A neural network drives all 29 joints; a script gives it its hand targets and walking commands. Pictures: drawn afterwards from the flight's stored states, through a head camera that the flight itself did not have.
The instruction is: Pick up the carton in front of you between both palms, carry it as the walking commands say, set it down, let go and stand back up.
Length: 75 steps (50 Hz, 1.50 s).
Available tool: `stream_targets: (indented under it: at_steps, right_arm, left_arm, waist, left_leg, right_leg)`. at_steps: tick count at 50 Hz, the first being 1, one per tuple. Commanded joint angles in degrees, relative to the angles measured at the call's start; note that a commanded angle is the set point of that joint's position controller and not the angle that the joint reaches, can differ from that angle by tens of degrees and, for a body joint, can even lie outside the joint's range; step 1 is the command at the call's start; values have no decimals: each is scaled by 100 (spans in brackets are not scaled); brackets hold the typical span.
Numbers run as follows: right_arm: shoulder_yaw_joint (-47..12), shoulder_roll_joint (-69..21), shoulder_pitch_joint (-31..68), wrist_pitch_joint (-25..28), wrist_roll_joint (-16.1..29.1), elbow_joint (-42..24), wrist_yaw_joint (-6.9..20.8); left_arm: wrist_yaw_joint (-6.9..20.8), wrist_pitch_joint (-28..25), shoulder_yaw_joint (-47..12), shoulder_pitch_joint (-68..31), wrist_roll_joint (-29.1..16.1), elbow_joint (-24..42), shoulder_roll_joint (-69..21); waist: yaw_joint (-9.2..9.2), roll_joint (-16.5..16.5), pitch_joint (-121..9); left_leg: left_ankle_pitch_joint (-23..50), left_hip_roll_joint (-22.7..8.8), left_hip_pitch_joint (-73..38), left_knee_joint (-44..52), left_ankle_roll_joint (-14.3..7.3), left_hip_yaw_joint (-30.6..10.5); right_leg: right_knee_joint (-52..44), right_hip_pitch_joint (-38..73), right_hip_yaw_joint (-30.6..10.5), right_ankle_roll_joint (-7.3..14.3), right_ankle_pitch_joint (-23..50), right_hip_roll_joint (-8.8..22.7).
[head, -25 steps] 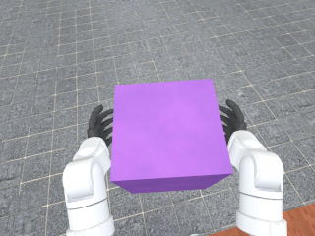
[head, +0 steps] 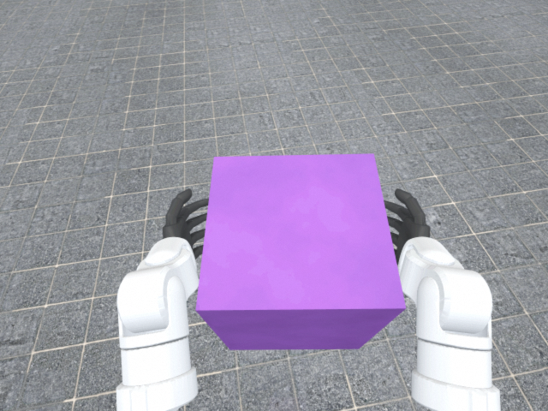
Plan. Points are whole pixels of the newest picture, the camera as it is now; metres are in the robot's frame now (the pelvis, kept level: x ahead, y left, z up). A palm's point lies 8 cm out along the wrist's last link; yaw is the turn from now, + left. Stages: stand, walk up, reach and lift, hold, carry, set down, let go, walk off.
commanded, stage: carry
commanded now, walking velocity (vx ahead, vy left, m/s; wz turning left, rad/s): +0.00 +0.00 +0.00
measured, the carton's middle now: (293, 262) +0.34 -0.01 +0.03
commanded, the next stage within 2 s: none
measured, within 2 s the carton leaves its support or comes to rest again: neither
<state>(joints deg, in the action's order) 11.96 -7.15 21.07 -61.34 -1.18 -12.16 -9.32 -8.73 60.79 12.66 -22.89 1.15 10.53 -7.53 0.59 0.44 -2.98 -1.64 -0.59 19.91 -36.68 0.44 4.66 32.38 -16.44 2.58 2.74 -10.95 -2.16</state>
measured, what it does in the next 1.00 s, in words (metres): goes down: left foot 0.12 m lower, then left foot 0.12 m lower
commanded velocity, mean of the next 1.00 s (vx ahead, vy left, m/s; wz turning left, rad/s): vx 0.00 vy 0.00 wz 0.00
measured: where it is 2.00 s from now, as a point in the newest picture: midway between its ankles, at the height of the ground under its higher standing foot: outside the picture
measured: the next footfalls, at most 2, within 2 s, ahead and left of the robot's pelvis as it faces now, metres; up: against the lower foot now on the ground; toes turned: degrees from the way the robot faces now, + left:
left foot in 0.32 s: +0.23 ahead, +0.10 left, -0.12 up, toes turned +2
left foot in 0.82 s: +0.23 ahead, +0.28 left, -0.12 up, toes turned -3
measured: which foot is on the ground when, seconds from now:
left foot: down 0.00-0.00, up 0.02-0.30, down 0.32-0.66, up 0.68-0.80, down 0.82-1.00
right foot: down 0.00-0.78, up 0.80-0.90, down 0.92-1.00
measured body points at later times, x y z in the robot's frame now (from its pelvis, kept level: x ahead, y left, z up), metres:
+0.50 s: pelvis +0.09 +0.09 -0.14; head +0.11 +0.13 +0.31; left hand +0.41 +0.25 -0.10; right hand +0.40 -0.06 -0.09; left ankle +0.19 +0.10 -0.87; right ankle -0.08 -0.08 -0.74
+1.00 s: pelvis +0.08 +0.20 -0.16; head +0.12 +0.21 +0.29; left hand +0.42 +0.34 -0.09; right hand +0.39 +0.03 -0.09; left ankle +0.19 +0.28 -0.87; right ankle -0.02 +0.05 -0.74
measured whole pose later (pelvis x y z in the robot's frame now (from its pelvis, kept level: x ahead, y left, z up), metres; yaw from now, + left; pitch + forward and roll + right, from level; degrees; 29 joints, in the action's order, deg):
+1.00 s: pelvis +0.08 +0.20 -0.16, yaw +0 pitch +3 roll -4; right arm 11.9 -6.0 16.1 -53.2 3.5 -9.6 -10.7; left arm -10.3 54.1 9.8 -19.8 -1.2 6.9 -7.1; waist 2.6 -3.2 3.0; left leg -9.9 1.4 33.7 -41.1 -2.9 -4.1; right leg 82.2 -30.6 -0.4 -0.5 -40.8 -2.2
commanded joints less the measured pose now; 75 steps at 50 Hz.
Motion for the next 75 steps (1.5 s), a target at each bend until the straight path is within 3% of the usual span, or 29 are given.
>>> stream_targets:
  at_steps: [1, 7, 12, 14, 15, 16, 18, 20, 23, 28, 30, 31, 32, 33, 34, 35, 36, 38, 39, 41, 43, 44, 48, 52, 66, 71, 72, 74, 75]
  right_arm:
    - [-3796, -3921, 3530, 95, 1338, -654, 220]
    - [-3299, -3798, 2645, 13, 848, 93, 226]
    - [-2673, -3596, 2521, 87, 367, 501, 251]
    - [-2711, -3483, 2792, 120, 383, 639, 286]
    - [-2687, -3394, 2944, 162, 421, 749, 264]
    - [-2651, -3342, 3085, 177, 461, 898, 213]
    - [-2879, -3739, 3273, 270, 707, 851, 162]
    - [-3204, -4226, 3535, 457, 1045, 569, 224]
    - [-3548, -4942, 4041, 834, 1403, 1, 435]
    - [-3690, -4906, 2313, 1297, 1025, 862, 659]
    - [-3694, -4866, 2198, 1473, 970, 863, 725]
    - [-3833, -4854, 2288, 1567, 1043, 665, 727]
    - [-3872, -4544, 2560, 1673, 1111, 178, 666]
    - [-3796, -4310, 2521, 1714, 938, 6, 557]
    - [-3433, -4382, 1961, 1659, 618, 434, 430]
    - [-2771, -4411, 1483, 1721, 114, 1037, 303]
    - [-2200, -3969, 1508, 1748, -231, 850, 239]
    - [-2169, -3534, 1965, 1689, 194, 626, 178]
    - [-2499, -3545, 1858, 1623, 412, 585, 162]
    - [-3119, -3423, 2136, 1329, 1038, 131, 148]
    - [-3650, -3524, 2646, 1105, 1576, -504, 82]
    - [-3574, -3250, 2573, 1015, 1453, -547, 20]
    - [-3862, -3854, 3468, 777, 1746, -879, 127]
    - [-3724, -3676, 2714, 695, 1378, -1, 313]
    - [-2388, -3297, 2951, 206, 452, 1703, -42]
    - [-2472, -3886, 3820, 221, 508, 1742, -8]
    - [-2605, -4036, 4060, 249, 579, 1577, 0]
    - [-2923, -4390, 4559, 275, 792, 1189, 24]
    - [-2864, -4448, 4771, 278, 802, 1179, 4]
  left_arm:
    - [67, 2, -3447, -2650, -910, 397, -3790]
    - [108, -9, -3750, -2563, -1006, 219, -3947]
    - [243, -66, -4119, -3580, -1323, -5, -4567]
    - [183, -32, -3899, -3688, -1232, -258, -4436]
    - [128, -5, -3695, -3623, -1105, -420, -4290]
    - [56, 19, -3478, -3435, -914, -682, -4175]
    - [-78, -73, -3265, -3177, -693, -839, -4208]
    - [-51, -236, -3343, -3191, -811, -632, -4608]
    - [74, -631, -3650, -3142, -939, -556, -5377]
    - [174, -1156, -3792, -1730, -344, -809, -5268]
    - [191, -1298, -3747, -1509, -172, -801, -5327]
    - [200, -1388, -3603, -1173, -129, -941, -5415]
    - [217, -1496, -3437, -816, -166, -1296, -5421]
    - [203, -1498, -3737, -1504, -567, -659, -5332]
    - [306, -1384, -4436, -2758, -1083, -184, -5457]
    - [452, -1303, -4881, -3187, -1472, -38, -5350]
    - [526, -1288, -4934, -3255, -1747, -410, -5174]
    - [479, -1315, -4716, -3290, -1733, -92, -4495]
    - [365, -1238, -4483, -2913, -1621, -97, -4138]
    - [3, -1098, -3727, -2565, -1265, 283, -3754]
    - [-184, -798, -3385, -2194, -1021, 393, -3512]
    - [-168, -688, -3409, -2103, -991, 276, -3541]
    - [-101, -636, -3303, -2545, -880, 392, -3582]
    - [-10, -562, -3394, -2213, -594, -333, -3875]
    - [-195, -88, -2899, -3079, -482, -1268, -3562]
    - [-74, -155, -2582, -3583, -589, -1630, -4104]
    - [-37, -196, -2536, -3624, -599, -1680, -4240]
    - [-29, -274, -2472, -3826, -570, -1692, -4475]
    - [-22, -250, -2496, -4019, -567, -1603, -4539]
  waist:
    - [-624, 644, -1888]
    - [-670, 655, -2155]
    - [327, -130, -1443]
    - [526, -754, -1517]
    - [415, -1725, -1606]
    - [43, -1751, -1855]
    - [-163, -781, -1860]
    - [-88, -926, -2098]
    - [-11, -1026, -2634]
    - [-426, -1650, -2995]
    - [-778, -527, -3156]
    - [-1043, 1909, -3092]
    - [-1103, 4706, -1589]
    - [-582, 1924, -143]
    - [-44, -382, -693]
    - [216, -1658, -1462]
    - [463, -476, -1654]
    - [743, -1125, -1857]
    - [618, -1348, -1863]
    - [31, -1670, -1757]
    - [-138, -1380, -2766]
    - [-89, -1650, -2858]
    - [48, -386, -2917]
    - [426, -653, -2433]
    - [169, -1136, -1607]
    - [-360, -969, -1287]
    - [-606, -509, -1125]
    - [-547, 2108, 256]
    - [-469, 1598, 744]
  left_leg:
    - [-2087, 327, 2745, -451, -122, 1]
    - [-494, -162, 2887, -428, -240, -775]
    - [2790, -100, -1958, 1018, -166, -379]
    - [2710, -512, -2699, 848, -354, -334]
    - [4234, -1049, -2901, 662, -506, -875]
    - [4335, -1638, -2837, 523, -648, -1927]
    - [555, -1657, -1524, 1397, -811, -2365]
    - [-427, -1526, -1292, 2059, -245, -2606]
    - [206, -837, -2292, 2325, 1243, -1375]
    - [6497, -552, -3457, 1034, 3423, -21]
    - [7891, -417, -2460, -1317, 3776, -161]
    - [4256, -274, -1188, -4421, 3396, -1003]
    - [-5538, 94, 2309, -6809, 2285, -2721]
    - [-6166, -527, 3473, -5012, 567, -4376]
    - [-4446, -543, 2479, -2884, -158, -3440]
    - [-3189, -63, 1296, -865, -327, -1510]
    - [-1575, 379, -520, 375, 3, -15]
    - [1119, -310, -2992, 576, 199, -312]
    - [1754, -152, -2764, 408, 252, -469]
    - [3480, -1382, -2361, 591, -70, -2395]
    - [1084, -1789, -1784, 730, -1132, -3334]
    - [621, -1688, -1602, 806, -1100, -3612]
    - [-1395, -1345, -501, 1496, -746, -2455]
    - [1613, -676, -2101, 916, -593, -1643]
    - [-2136, -692, 195, 2526, -409, -1301]
    - [-2794, -324, 1291, 2769, 376, -441]
    - [-2857, -9, 1425, 2123, 557, -14]
    - [-2729, 460, 1256, -1818, 72, -405]
    - [-2066, 112, 1159, -2465, 43, -1205]
  right_leg:
    - [242, 4004, -1269, 752, 6323, 1252]
    - [930, 3527, -1511, 680, 3759, 1280]
    - [1988, -1032, -438, 189, 224, 694]
    - [3378, -1496, -236, 84, -764, 367]
    - [4468, -1882, 2, -90, -2825, -48]
    - [4935, -2178, -16, -214, -3435, -157]
    - [4447, -1319, -417, -296, -2832, 220]
    - [3578, -988, -8, -327, -2284, 122]
    - [2678, -371, 725, -312, -2757, -444]
    - [1942, -52, 1478, -572, -4229, -345]
    - [1574, -45, 1204, -518, -4473, 230]
    - [746, -841, -404, -12, -3958, 1486]
    - [139, -1336, -3173, 655, -1569, 2984]
    - [1080, -1898, -3442, 669, 1118, 2517]
    - [1545, -1126, -2736, 431, 1543, 2469]
    - [1268, -224, -1117, -221, -705, 1877]
    - [1922, -553, -328, -612, -2055, 1345]
    - [5434, -1874, 365, -749, -3840, 306]
    - [5924, -1921, 331, -628, -4006, 140]
    - [6805, -2920, 42, -712, -3789, -128]
    - [6031, -2112, -725, -505, -3045, 429]
    - [5412, -1893, -491, -451, -2602, 430]
    - [3648, -706, -8, -148, -1871, 117]
    - [3425, -1546, 90, -371, -2370, -93]
    - [4366, -839, 590, -304, -1664, 12]
    - [2916, 416, 1197, 16, -2106, -283]
    - [1938, 496, 943, 215, -2454, -308]
    - [-1432, -2625, -3067, 1093, -4570, 1322]
    - [-1798, -3470, -3483, 1187, -4642, 1716]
